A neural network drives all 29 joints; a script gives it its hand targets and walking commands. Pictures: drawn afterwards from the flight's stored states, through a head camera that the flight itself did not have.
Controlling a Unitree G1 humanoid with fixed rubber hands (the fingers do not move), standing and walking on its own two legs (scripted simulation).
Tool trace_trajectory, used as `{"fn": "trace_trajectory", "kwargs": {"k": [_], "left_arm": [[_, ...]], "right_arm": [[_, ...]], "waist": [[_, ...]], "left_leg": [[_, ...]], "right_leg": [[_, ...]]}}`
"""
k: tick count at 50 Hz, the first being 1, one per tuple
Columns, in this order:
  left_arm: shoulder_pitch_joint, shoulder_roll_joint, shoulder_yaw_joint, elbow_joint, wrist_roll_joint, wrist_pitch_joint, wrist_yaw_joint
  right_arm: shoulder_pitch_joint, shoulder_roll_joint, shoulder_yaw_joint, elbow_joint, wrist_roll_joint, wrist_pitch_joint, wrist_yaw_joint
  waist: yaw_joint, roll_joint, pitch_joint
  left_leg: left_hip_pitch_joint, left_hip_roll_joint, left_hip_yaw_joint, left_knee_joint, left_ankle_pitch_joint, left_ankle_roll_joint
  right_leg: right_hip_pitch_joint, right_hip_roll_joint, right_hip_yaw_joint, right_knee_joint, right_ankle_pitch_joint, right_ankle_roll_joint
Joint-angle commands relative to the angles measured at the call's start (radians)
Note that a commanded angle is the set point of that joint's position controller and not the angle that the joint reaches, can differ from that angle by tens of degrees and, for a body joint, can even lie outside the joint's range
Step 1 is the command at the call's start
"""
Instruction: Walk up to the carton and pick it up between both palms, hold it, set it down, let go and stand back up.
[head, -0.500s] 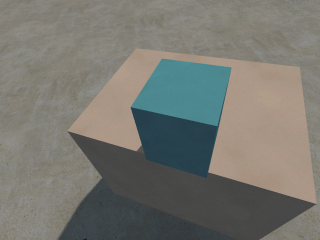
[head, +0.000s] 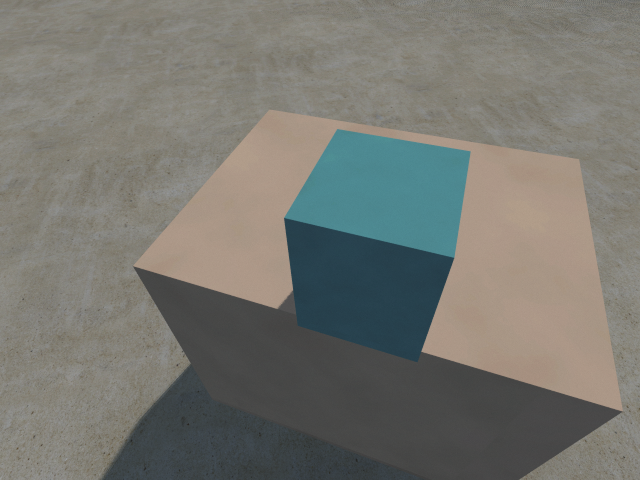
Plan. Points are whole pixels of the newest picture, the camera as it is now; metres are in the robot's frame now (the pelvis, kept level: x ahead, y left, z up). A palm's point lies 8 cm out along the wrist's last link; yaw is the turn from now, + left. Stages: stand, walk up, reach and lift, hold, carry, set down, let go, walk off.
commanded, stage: walk up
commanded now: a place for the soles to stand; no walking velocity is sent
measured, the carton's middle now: (377, 245) +0.46 -0.04 +0.03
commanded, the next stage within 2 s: none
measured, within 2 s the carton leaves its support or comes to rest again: neither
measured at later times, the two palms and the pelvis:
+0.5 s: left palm out of the picture +0.00 +0.32 -0.10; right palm out of the picture +0.08 -0.26 -0.13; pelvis -0.01 +0.03 +0.00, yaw -6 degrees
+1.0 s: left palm out of the picture +0.13 +0.37 -0.13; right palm out of the picture -0.07 -0.12 -0.11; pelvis -0.02 +0.15 +0.00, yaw -19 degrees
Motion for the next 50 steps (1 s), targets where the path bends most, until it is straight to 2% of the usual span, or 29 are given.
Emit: {"fn": "trace_trajectory", "kwargs": {"k": [1,3,4,6,10,11,12,15,16,17,18,20,21,22,26,27,29,30,31,32,33,34,35,36,37,40,45,48,50], "left_arm": [[0.022,0.105,0.014,-0.017,-0.002,-0.009,0.006],[0.021,0.109,0.012,-0.008,-0.002,-0.008,0.007],[0.026,0.104,0.012,-0.018,0.000,-0.007,0.006],[0.025,0.111,0.013,-0.009,0.001,-0.005,0.005],[0.015,0.113,0.011,-0.008,0.002,-0.006,0.009],[0.019,0.127,0.021,-0.015,-0.001,-0.007,0.009],[0.015,0.115,0.011,-0.008,-0.002,-0.006,0.009],[0.003,0.119,0.013,-0.006,-0.006,-0.003,0.008],[0.130,0.170,0.060,-0.041,0.020,-0.010,0.045],[0.221,0.248,0.090,-0.026,0.023,-0.008,0.069],[0.220,0.260,0.099,-0.039,0.027,-0.007,0.091],[0.142,0.240,0.113,-0.085,0.029,-0.009,0.111],[0.108,0.215,0.111,-0.106,0.034,-0.012,0.110],[0.108,0.188,0.111,-0.118,0.036,-0.016,0.107],[-0.022,0.208,0.130,-0.209,0.034,-0.017,0.083],[-0.059,0.241,0.139,-0.227,0.044,-0.011,0.075],[-0.059,0.263,0.139,-0.254,0.045,0.005,0.060],[-0.084,0.262,0.138,-0.264,0.043,0.015,0.049],[-0.111,0.250,0.129,-0.277,0.043,0.024,0.040],[-0.075,0.200,0.110,-0.276,0.031,0.032,0.029],[-0.020,0.131,0.084,-0.290,0.025,0.038,0.024],[0.032,0.071,0.074,-0.297,0.018,0.040,0.029],[0.036,0.101,0.089,-0.288,0.024,0.049,0.049],[0.007,0.126,0.094,-0.298,0.027,0.049,0.056],[-0.008,0.143,0.094,-0.293,0.024,0.043,0.054],[0.097,0.152,0.097,-0.222,0.025,0.031,0.026],[-0.027,0.092,0.066,-0.236,0.038,0.037,0.005],[-0.065,0.066,0.069,-0.244,0.036,0.024,-0.002],[-0.006,0.043,0.065,-0.218,0.032,0.006,-0.004]], "right_arm": [[0.017,-0.112,-0.017,-0.021,-0.001,-0.007,-0.006],[0.022,-0.114,-0.014,-0.012,-0.001,-0.006,-0.007],[0.027,-0.124,-0.011,-0.015,0.003,-0.007,-0.006],[0.022,-0.119,-0.011,-0.013,-0.001,-0.007,-0.009],[0.045,-0.121,-0.009,0.008,-0.004,-0.005,-0.009],[0.054,-0.120,-0.009,0.004,-0.006,-0.006,-0.011],[0.044,-0.130,-0.009,-0.004,-0.001,-0.007,-0.010],[0.041,-0.125,-0.005,-0.002,-0.002,0.000,-0.010],[-0.080,-0.227,-0.058,-0.070,-0.056,0.036,0.007],[-0.095,-0.199,-0.056,-0.100,-0.085,0.061,0.011],[-0.082,-0.183,-0.061,-0.113,-0.097,0.078,0.011],[-0.077,-0.155,-0.055,-0.135,-0.090,0.085,0.010],[-0.089,-0.142,-0.057,-0.158,-0.072,0.087,0.012],[-0.075,-0.136,-0.049,-0.161,-0.084,0.090,0.020],[-0.035,-0.133,-0.058,-0.171,-0.055,0.104,0.027],[-0.036,-0.136,-0.060,-0.192,-0.041,0.104,0.025],[-0.027,-0.138,-0.061,-0.189,-0.029,0.102,0.026],[0.002,-0.132,-0.064,-0.178,-0.016,0.092,0.023],[0.070,-0.133,-0.068,-0.156,-0.005,0.079,0.020],[0.095,-0.148,-0.079,-0.138,-0.018,0.067,0.011],[0.101,-0.211,-0.096,-0.167,-0.020,0.060,0.005],[0.044,-0.293,-0.103,-0.224,-0.006,0.062,0.000],[-0.025,-0.329,-0.114,-0.219,-0.005,0.066,-0.014],[-0.058,-0.292,-0.107,-0.222,0.001,0.067,-0.021],[-0.092,-0.242,-0.091,-0.224,-0.002,0.060,-0.019],[-0.091,-0.136,-0.058,-0.232,-0.018,0.029,-0.004],[0.111,-0.160,-0.064,-0.186,-0.030,0.001,-0.007],[0.169,-0.190,-0.070,-0.166,-0.046,-0.005,-0.009],[0.124,-0.189,-0.067,-0.170,-0.042,-0.004,-0.004]], "waist": [[-0.012,-0.002,0.012],[-0.012,-0.009,0.010],[-0.011,0.032,0.008],[-0.008,-0.018,0.016],[-0.012,-0.001,0.031],[-0.014,-0.038,0.008],[-0.010,0.001,-0.003],[-0.010,-0.004,0.021],[0.049,0.014,0.051],[0.069,-0.074,0.011],[0.056,-0.039,0.047],[0.032,-0.031,0.030],[0.004,-0.076,0.017],[0.011,-0.111,-0.010],[-0.020,-0.167,-0.040],[-0.023,-0.248,-0.027],[-0.011,-0.276,-0.011],[-0.031,-0.261,-0.018],[-0.062,-0.229,-0.033],[-0.062,-0.117,-0.040],[-0.061,0.071,-0.050],[-0.026,0.271,0.002],[-0.016,0.257,0.063],[-0.021,0.247,0.094],[-0.008,0.207,0.152],[0.030,0.162,0.063],[-0.074,0.183,0.021],[-0.087,0.176,0.034],[-0.029,0.145,-0.027]], "left_leg": [[-0.044,0.085,-0.096,-0.102,0.050,0.045],[-0.041,0.085,-0.091,-0.099,0.059,0.043],[-0.066,0.090,-0.098,-0.108,0.042,0.045],[-0.047,0.083,-0.100,-0.115,0.038,0.050],[-0.043,0.088,-0.083,-0.097,0.095,0.046],[-0.031,0.089,-0.089,-0.095,0.118,0.046],[-0.029,0.090,-0.077,-0.085,0.114,0.044],[-0.049,0.088,-0.070,-0.095,0.034,0.049],[-0.204,0.018,0.060,0.168,-0.117,0.015],[-0.342,-0.015,0.036,0.330,-0.336,-0.015],[-0.434,0.026,-0.051,0.444,-0.372,-0.028],[-0.468,0.073,-0.094,0.542,-0.275,-0.043],[-0.453,0.082,-0.105,0.561,-0.217,-0.046],[-0.412,0.091,-0.099,0.585,-0.170,-0.050],[-0.259,0.066,-0.061,0.531,-0.188,-0.071],[-0.210,0.078,-0.069,0.469,-0.212,-0.066],[-0.109,0.057,-0.024,0.366,-0.174,-0.042],[-0.035,0.038,-0.012,0.265,-0.104,-0.035],[0.019,0.013,0.030,0.124,-0.002,-0.023],[0.050,-0.025,0.066,0.043,0.042,-0.017],[0.038,0.109,-0.129,-0.068,-0.053,0.014],[-0.117,0.341,-0.450,-0.209,-0.188,0.066],[-0.282,0.431,-0.517,-0.279,-0.332,0.165],[-0.329,0.408,-0.504,-0.302,-0.362,0.189],[-0.331,0.355,-0.411,-0.267,-0.264,0.180],[-0.222,0.208,-0.212,-0.164,-0.128,0.116],[0.055,0.293,-0.275,-0.196,-0.274,0.156],[0.081,0.305,-0.246,-0.148,0.024,0.160],[0.044,0.265,-0.130,-0.072,0.186,0.135]], "right_leg": [[0.016,-0.068,0.091,-0.071,0.062,-0.054],[0.021,-0.070,0.095,-0.071,0.080,-0.056],[0.038,-0.072,0.090,-0.062,0.077,-0.060],[0.017,-0.069,0.091,-0.071,0.054,-0.057],[0.032,-0.073,0.095,-0.059,0.147,-0.069],[0.057,-0.075,0.088,-0.060,0.165,-0.066],[0.061,-0.076,0.090,-0.060,0.182,-0.069],[0.032,-0.077,0.094,-0.078,0.107,-0.065],[0.103,-0.213,0.324,-0.116,0.099,-0.129],[0.199,-0.322,0.530,-0.186,0.032,-0.190],[0.217,-0.388,0.591,-0.184,0.025,-0.230],[0.208,-0.336,0.506,-0.148,0.132,-0.235],[0.176,-0.287,0.445,-0.139,0.152,-0.205],[0.139,-0.248,0.390,-0.134,0.135,-0.184],[-0.050,-0.180,0.331,-0.140,0.091,-0.188],[-0.097,-0.179,0.336,-0.135,0.067,-0.188],[-0.192,-0.153,0.339,-0.128,-0.004,-0.167],[-0.235,-0.111,0.293,-0.072,0.005,-0.136],[-0.219,-0.070,0.251,0.018,0.027,-0.102],[-0.243,0.006,0.231,0.131,-0.034,-0.080],[-0.295,0.086,0.186,0.311,-0.203,-0.041],[-0.369,0.165,0.120,0.488,-0.468,0.008],[-0.331,0.098,0.152,0.651,-0.443,0.009],[-0.315,0.078,0.156,0.685,-0.395,0.000],[-0.313,0.054,0.159,0.670,-0.334,-0.002],[-0.203,0.086,0.120,0.579,-0.245,0.007],[-0.293,0.053,0.068,0.288,-0.257,0.010],[-0.181,0.063,0.042,0.082,-0.255,-0.001],[0.006,0.076,0.005,-0.076,-0.060,-0.031]]}}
